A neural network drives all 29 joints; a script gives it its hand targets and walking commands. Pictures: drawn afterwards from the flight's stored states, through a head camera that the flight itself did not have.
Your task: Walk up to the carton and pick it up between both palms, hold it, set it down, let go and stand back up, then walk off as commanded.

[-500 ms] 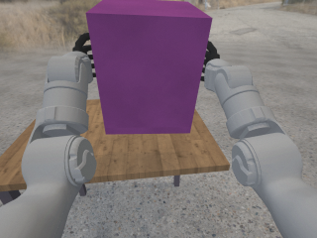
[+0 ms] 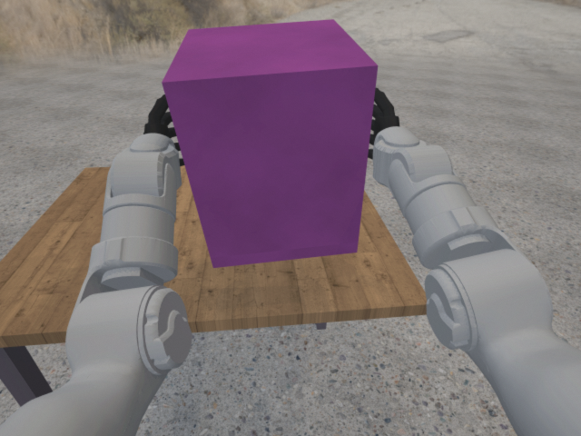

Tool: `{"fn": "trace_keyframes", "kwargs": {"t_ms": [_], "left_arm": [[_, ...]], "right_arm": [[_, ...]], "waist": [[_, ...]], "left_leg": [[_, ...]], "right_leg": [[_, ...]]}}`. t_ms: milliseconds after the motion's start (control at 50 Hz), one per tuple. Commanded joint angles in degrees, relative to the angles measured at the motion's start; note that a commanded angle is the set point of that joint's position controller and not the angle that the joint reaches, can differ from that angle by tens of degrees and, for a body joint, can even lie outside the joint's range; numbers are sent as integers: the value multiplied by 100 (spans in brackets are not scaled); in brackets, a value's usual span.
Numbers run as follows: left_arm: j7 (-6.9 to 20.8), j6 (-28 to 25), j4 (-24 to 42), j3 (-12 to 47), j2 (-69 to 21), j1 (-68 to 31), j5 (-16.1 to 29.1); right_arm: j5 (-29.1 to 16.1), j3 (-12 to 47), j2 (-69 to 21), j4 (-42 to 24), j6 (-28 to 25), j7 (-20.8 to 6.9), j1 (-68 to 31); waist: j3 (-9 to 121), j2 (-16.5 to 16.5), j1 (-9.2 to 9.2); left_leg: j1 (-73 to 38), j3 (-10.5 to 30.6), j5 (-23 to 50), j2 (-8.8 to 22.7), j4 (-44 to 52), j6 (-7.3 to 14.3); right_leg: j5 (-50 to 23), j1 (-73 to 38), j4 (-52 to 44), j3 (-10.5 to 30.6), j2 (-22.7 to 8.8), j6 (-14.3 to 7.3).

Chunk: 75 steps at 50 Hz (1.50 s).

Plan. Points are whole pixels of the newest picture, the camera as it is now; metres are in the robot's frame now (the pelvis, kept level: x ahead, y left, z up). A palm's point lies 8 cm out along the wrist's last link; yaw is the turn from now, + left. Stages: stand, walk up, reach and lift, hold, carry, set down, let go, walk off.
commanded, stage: set down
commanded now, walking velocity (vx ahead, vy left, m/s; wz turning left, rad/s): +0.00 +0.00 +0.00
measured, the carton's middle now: (274, 142) +0.42 +0.02 +0.30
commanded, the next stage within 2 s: none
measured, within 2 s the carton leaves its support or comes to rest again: neither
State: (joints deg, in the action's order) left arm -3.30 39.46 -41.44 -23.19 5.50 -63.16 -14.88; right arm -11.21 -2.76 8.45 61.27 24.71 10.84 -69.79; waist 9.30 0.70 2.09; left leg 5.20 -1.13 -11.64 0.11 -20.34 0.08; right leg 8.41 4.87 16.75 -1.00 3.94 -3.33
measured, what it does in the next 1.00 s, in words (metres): stands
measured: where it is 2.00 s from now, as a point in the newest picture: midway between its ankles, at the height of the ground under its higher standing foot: outside the picture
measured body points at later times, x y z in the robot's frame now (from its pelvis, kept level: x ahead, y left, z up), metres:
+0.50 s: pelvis +0.00 +0.00 +0.00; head -0.07 +0.00 +0.44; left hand +0.41 +0.16 +0.29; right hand +0.42 -0.14 +0.28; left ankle +0.00 +0.11 -0.75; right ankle +0.01 -0.08 -0.75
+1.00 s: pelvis +0.01 +0.00 +0.00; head -0.04 +0.00 +0.45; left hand +0.44 +0.15 +0.26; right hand +0.45 -0.14 +0.25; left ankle +0.00 +0.11 -0.75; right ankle +0.01 -0.08 -0.75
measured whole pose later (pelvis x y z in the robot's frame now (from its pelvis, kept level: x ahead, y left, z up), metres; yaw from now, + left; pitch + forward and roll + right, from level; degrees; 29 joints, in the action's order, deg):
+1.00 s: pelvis +0.01 +0.00 +0.00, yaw +0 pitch -3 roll -1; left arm -6.8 35.1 -40.0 -23.6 1.4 -60.2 -15.8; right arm -11.2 -4.6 9.3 66.6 15.5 7.2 -67.1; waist 5.0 -1.1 1.3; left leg 4.9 -1.1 -12.8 0.1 -20.3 0.1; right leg 9.6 4.6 16.7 -1.0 3.9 -3.2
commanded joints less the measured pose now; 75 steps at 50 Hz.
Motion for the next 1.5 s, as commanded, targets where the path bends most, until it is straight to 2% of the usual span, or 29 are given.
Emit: {"fn": "trace_keyframes", "kwargs": {"t_ms": [0,80,140,320,440,520,640,800,880,1020,1160,1300,1480], "left_arm": [[532,-310,1477,1805,-3289,-4460,903],[531,-362,1368,1679,-3193,-4340,830],[518,-389,1112,1398,-3021,-4247,719],[511,-541,427,908,-2676,-4215,606],[445,-641,314,957,-2664,-4225,586],[369,-695,477,1094,-2760,-4202,559],[223,-790,882,1480,-3021,-4199,604],[166,-756,962,1501,-3088,-3890,470],[144,-801,1036,1459,-3096,-3873,502],[129,-958,772,1126,-2985,-3932,500],[170,-1046,304,704,-2766,-3827,393],[97,-1102,253,758,-2795,-3774,274],[-120,-1194,697,1096,-3001,-3542,279]], "right_arm": [[-976,726,-3137,-1367,-650,-772,-4583],[-910,696,-3210,-1173,-681,-814,-4474],[-854,685,-3230,-1019,-693,-861,-4495],[-558,408,-3208,-684,-809,-1001,-4538],[-404,237,-3084,-515,-932,-1083,-4411],[-397,215,-2964,-439,-1043,-1144,-4328],[-440,226,-2804,-473,-1249,-1231,-4253],[-451,223,-2615,-406,-1343,-1292,-4044],[-481,416,-2748,-634,-1382,-1306,-4194],[-336,459,-2989,-655,-1420,-1327,-4327],[-9,190,-2927,-381,-1401,-1377,-4204],[373,-383,-2462,68,-1498,-1546,-3845],[515,-451,-2209,-164,-1785,-1697,-3754]], "waist": [[1823,-561,-102],[1702,-386,-196],[1547,-219,-357],[1214,129,-523],[1244,26,-493],[1402,-165,-480],[1797,-501,-460],[1735,-568,-497],[1865,-383,-635],[1893,98,-787],[1621,394,-837],[1473,-39,-699],[2174,-481,-841]], "left_leg": [[-824,292,2294,-5,-151,-239],[-755,256,2112,-21,-99,-157],[-595,218,1889,-42,-9,-66],[-115,133,1063,-35,272,102],[-89,117,1037,-11,304,56],[-252,125,1266,1,257,-27],[-734,181,1932,59,52,-240],[-1004,200,2526,99,-90,-343],[-837,169,2588,71,-99,-290],[-263,89,2023,8,102,-122],[223,28,1376,1,335,-1],[-93,39,1551,96,320,-169],[-955,65,3091,208,-159,-472]], "right_leg": [[-1581,-1118,-65,36,-91,383],[-1546,-1103,-59,31,-104,419],[-1433,-1103,-62,36,-128,456],[-985,-1005,-46,42,-214,539],[-919,-933,-33,-3,-203,504],[-1020,-876,-18,-53,-156,453],[-1300,-678,-10,-137,-76,351],[-1584,-594,-27,-160,-49,314],[-1911,-828,48,-116,-62,357],[-2339,-1296,206,-12,-157,505],[-2189,-1428,248,30,-251,591],[-1579,-864,110,-166,-170,418],[-1686,-176,-7,-359,-65,235]]}}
